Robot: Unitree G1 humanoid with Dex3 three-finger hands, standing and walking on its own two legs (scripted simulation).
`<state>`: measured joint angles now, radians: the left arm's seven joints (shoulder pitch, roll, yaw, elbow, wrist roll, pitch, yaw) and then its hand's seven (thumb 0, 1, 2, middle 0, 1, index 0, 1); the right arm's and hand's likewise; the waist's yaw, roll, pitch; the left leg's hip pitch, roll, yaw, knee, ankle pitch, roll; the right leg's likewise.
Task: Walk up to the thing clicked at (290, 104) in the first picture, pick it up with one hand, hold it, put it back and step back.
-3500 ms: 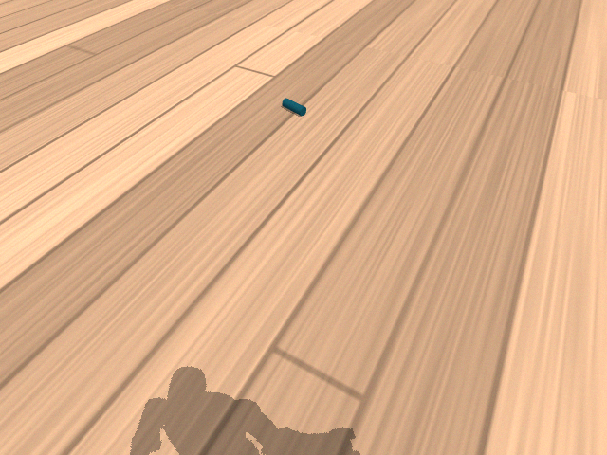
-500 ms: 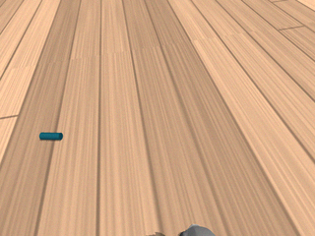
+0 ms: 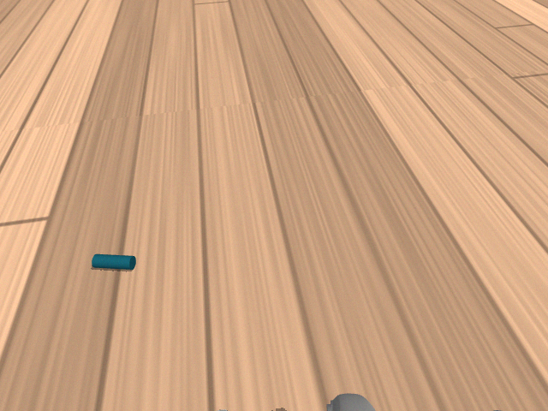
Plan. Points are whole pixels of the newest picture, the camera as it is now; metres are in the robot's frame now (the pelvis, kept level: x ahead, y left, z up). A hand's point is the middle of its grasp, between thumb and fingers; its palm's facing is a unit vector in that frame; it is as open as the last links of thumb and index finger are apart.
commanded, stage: walk up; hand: left
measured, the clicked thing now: (114, 261) +0.80 +0.67 -0.71
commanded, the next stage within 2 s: none
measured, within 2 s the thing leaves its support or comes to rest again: neither
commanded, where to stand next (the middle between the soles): +0.38 +0.47 m, yaw -7 degrees
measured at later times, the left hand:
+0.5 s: hand out of the picture +0.17 +0.50 -0.10, palm faces -0.03 -0.79 -0.61, open 7.4 cm
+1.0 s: hand out of the picture +0.28 +0.64 -0.10, palm faces -0.03 -0.81 -0.58, open 7.4 cm
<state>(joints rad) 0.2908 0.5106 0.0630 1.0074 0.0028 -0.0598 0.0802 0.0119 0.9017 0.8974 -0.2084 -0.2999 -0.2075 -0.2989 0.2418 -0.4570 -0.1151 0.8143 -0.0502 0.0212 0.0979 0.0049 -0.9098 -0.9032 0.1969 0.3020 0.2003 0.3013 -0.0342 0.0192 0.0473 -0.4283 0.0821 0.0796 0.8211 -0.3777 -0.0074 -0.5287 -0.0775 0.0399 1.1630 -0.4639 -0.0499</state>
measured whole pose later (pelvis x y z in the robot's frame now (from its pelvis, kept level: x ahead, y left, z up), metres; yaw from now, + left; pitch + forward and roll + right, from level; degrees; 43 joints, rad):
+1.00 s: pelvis +0.22 +0.34 +0.00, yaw -1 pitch -2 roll -1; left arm 0.31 0.40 0.03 0.87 0.03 -0.10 0.10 0.01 0.90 0.90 -0.22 -0.30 -0.21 -0.30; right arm 0.27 -0.47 -0.10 0.77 -0.05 0.09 0.07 0.01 -0.91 -0.90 0.20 0.30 0.20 0.30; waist 0.00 0.14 0.11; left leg -0.57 0.04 -0.11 1.26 -0.44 -0.01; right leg -0.42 -0.09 -0.10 0.75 -0.28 -0.01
